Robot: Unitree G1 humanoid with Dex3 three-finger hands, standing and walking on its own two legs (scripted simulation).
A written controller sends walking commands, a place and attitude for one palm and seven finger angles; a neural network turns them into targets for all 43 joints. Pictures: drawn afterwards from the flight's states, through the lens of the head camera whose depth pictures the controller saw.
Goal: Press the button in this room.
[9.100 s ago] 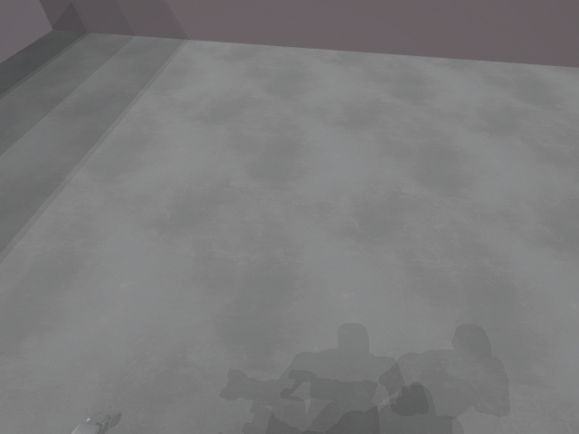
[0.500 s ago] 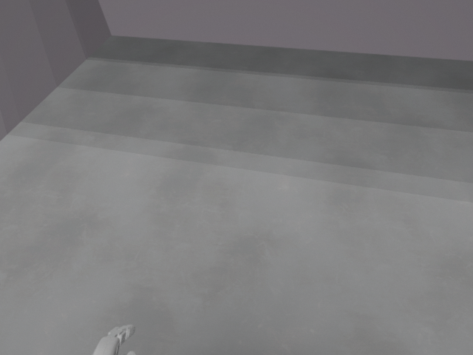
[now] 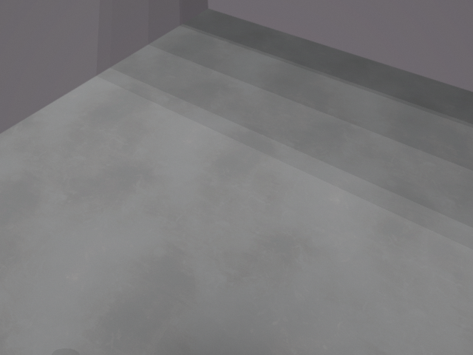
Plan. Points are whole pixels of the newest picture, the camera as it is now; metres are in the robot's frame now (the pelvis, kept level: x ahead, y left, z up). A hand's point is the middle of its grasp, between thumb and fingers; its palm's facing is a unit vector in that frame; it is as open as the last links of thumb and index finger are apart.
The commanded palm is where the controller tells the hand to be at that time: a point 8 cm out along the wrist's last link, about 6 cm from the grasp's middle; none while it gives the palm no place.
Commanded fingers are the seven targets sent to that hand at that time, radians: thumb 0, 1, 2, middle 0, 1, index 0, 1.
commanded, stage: turn or walk to find it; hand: left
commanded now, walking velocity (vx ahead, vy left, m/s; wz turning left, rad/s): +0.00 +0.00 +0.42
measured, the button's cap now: out of the picture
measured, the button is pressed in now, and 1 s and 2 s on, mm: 0 0 0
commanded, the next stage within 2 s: none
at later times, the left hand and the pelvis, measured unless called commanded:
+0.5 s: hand out of the picture +0.08 +0.20 -0.14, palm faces +0.16 -0.94 -0.29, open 7.3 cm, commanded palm none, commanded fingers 0.00 0.90 0.90 -0.20 -0.30 -0.20 -0.30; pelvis -0.01 -0.02 +0.00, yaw +10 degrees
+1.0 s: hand out of the picture -0.11 +0.15 -0.16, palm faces +0.46 -0.85 -0.26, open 7.3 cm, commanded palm none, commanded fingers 0.00 0.90 0.90 -0.20 -0.30 -0.20 -0.30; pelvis -0.05 -0.04 +0.01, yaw +25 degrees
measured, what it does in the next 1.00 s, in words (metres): steps on the spot, turning left: right foot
